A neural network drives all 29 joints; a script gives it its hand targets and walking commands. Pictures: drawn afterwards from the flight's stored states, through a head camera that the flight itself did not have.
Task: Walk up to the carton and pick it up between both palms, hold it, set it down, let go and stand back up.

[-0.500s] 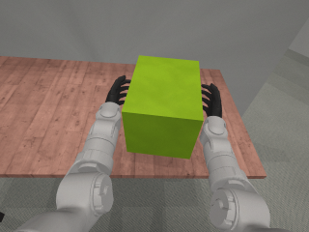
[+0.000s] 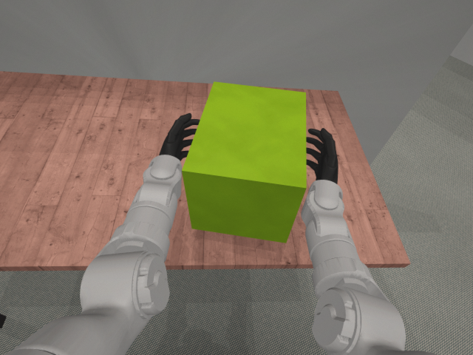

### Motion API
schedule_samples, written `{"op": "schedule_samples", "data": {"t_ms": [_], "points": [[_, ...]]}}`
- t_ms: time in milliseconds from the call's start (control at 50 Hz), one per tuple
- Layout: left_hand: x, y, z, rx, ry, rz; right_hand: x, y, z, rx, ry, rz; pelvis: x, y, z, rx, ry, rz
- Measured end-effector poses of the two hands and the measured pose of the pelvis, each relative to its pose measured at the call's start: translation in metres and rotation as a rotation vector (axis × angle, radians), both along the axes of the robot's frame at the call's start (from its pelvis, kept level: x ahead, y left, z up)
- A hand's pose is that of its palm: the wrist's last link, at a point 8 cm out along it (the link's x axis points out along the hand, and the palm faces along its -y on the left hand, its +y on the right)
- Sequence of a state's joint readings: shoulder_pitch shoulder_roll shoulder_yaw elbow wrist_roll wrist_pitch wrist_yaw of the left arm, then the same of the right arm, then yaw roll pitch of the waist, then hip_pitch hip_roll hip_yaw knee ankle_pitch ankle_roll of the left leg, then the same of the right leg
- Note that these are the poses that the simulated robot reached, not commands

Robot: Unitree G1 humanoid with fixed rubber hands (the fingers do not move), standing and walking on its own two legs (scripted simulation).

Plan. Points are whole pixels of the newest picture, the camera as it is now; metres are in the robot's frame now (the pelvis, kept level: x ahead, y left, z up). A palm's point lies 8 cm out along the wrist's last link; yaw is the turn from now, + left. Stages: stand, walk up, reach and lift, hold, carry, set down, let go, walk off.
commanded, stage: set down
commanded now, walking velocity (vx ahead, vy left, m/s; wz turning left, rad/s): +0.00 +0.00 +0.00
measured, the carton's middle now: (249, 160) +0.44 -0.02 +0.06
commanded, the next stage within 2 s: none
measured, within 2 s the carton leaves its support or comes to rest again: rests again in 1.86 s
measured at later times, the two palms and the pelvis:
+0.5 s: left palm (178, 159) +0.43 +0.11 +0.06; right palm (323, 186) +0.38 -0.16 +0.06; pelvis +0.00 +0.01 +0.00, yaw -1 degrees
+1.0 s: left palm (176, 168) +0.43 +0.11 +0.03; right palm (318, 191) +0.37 -0.15 +0.05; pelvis +0.00 +0.01 -0.01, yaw +0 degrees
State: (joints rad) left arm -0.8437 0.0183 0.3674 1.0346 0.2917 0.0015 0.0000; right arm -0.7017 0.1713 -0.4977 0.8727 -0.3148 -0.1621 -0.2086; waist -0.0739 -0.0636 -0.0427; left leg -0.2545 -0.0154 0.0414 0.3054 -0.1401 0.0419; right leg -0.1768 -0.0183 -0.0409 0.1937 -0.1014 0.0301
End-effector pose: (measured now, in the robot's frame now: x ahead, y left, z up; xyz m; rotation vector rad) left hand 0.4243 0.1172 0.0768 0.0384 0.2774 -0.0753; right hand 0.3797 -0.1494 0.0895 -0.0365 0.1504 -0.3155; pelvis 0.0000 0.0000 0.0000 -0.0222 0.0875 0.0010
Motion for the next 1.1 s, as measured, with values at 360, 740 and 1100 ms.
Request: {"op": "schedule_samples", "data": {"t_ms": [360,740,1100], "points": [[0.004,-0.002,-0.018,0.017,0.041,-0.031,-0.004,-0.001,-0.022,0.025,0.038,-0.033,0.001,0.004,-0.003,-0.007,0.066,0.004],[0.010,-0.006,-0.034,-0.005,0.051,-0.040,-0.001,-0.004,-0.033,0.014,0.046,-0.043,0.000,0.007,-0.006,-0.007,0.116,-0.014],[0.006,-0.005,-0.042,-0.017,0.051,-0.041,-0.007,-0.003,-0.043,0.024,0.054,-0.048,-0.004,0.010,-0.008,-0.013,0.148,-0.007]]}}
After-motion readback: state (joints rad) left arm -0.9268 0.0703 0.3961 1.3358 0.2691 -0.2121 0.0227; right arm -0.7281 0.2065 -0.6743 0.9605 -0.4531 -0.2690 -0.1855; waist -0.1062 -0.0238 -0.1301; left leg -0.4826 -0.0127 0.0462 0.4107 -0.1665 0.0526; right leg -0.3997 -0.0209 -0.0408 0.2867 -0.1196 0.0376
